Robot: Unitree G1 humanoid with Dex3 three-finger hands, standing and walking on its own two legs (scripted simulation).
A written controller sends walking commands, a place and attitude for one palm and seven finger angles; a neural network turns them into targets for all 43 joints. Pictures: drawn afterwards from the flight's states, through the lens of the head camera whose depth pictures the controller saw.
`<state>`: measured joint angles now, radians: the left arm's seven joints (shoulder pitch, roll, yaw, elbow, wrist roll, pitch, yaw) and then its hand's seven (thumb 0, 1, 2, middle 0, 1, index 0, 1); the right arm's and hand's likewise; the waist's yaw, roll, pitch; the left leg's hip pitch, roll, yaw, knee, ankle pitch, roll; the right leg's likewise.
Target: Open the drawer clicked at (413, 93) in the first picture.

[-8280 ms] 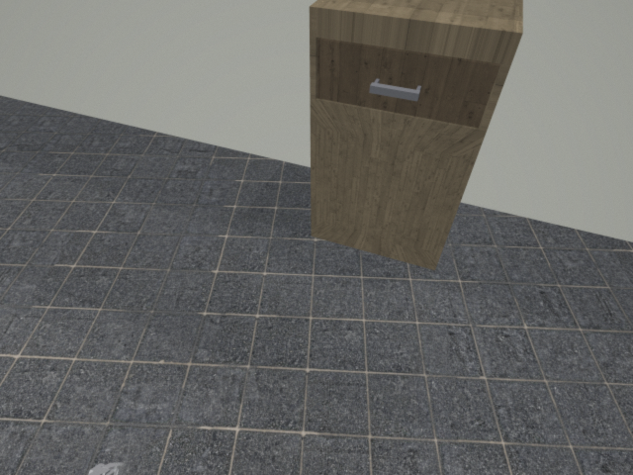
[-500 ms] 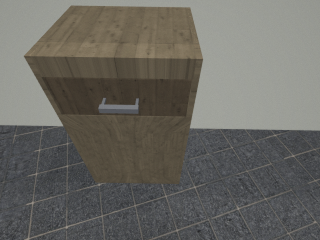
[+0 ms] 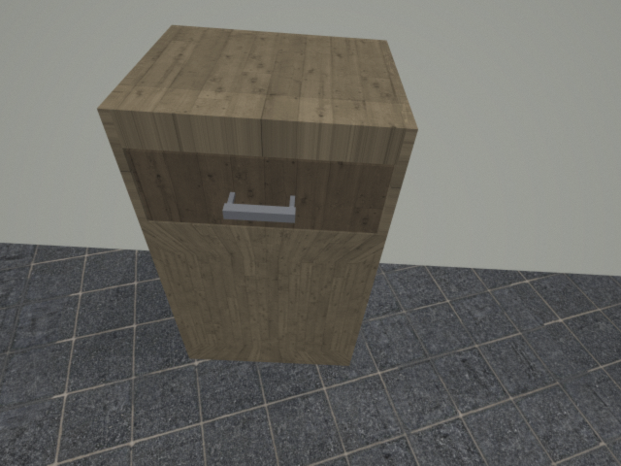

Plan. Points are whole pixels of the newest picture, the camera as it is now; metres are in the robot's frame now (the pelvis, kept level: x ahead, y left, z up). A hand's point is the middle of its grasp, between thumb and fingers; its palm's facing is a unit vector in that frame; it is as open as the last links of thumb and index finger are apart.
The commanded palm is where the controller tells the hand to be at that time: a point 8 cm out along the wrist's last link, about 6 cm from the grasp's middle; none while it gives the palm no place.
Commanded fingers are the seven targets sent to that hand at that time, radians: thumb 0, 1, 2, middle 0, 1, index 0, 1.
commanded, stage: come to a stop and stand still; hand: left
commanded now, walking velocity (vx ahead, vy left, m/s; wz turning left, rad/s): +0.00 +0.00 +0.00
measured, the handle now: (261, 205) +0.59 +0.13 -0.02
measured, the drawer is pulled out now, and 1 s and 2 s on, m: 0.00 0.00 0.00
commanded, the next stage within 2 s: none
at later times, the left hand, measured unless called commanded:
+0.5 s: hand out of the picture -0.13 +0.15 -0.17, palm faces +0.09 -0.99 -0.14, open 7.4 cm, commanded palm none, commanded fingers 0.00 0.90 0.90 -0.20 -0.30 -0.20 -0.30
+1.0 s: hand out of the picture -0.09 +0.22 -0.17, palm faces +0.01 -0.98 -0.21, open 7.3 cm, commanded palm none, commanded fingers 0.00 0.90 0.90 -0.20 -0.30 -0.20 -0.30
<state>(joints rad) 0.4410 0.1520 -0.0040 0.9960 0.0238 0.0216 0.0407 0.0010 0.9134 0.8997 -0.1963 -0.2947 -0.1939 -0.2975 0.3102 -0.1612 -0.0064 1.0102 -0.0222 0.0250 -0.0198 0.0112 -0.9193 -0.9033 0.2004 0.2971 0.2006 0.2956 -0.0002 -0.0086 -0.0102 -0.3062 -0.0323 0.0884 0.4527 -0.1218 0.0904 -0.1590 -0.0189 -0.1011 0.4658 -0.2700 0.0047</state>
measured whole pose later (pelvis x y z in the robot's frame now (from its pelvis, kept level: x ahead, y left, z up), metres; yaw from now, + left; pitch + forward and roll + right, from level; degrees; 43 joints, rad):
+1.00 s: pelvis -0.09 +0.05 +0.00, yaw -4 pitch -1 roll +0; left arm 0.40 0.15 0.04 1.01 0.01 0.03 0.06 0.00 0.92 0.90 -0.20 -0.29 -0.19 -0.30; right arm 0.34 -0.11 -0.04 1.09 -0.02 0.04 -0.04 0.01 -0.91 -0.90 0.20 0.30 0.20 0.30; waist -0.02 -0.02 -0.03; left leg -0.33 -0.10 0.11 0.36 -0.13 -0.03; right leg -0.05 0.00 -0.08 0.36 -0.32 -0.06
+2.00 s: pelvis -0.11 +0.04 +0.00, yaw -3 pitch -1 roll +0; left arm 0.43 0.06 -0.02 1.10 0.00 -0.02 0.05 0.00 0.91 0.90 -0.20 -0.29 -0.19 -0.30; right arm 0.34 -0.08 0.02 1.17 -0.01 0.00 -0.04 0.01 -0.91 -0.90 0.20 0.30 0.20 0.30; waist 0.00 0.00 0.01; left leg -0.26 -0.02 0.02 0.43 -0.16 0.02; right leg -0.08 0.04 -0.06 0.41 -0.31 -0.06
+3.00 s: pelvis -0.10 +0.06 +0.00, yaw -2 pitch -1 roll +0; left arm 0.37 0.13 -0.01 1.09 0.01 -0.01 0.04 0.00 0.91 0.90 -0.20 -0.29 -0.19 -0.30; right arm 0.27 -0.15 0.02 1.14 -0.01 0.00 -0.04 0.01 -0.91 -0.90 0.20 0.30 0.20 0.30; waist 0.00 -0.01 0.03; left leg -0.23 -0.05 0.03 0.42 -0.16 0.05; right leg -0.06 0.02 -0.06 0.40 -0.32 -0.03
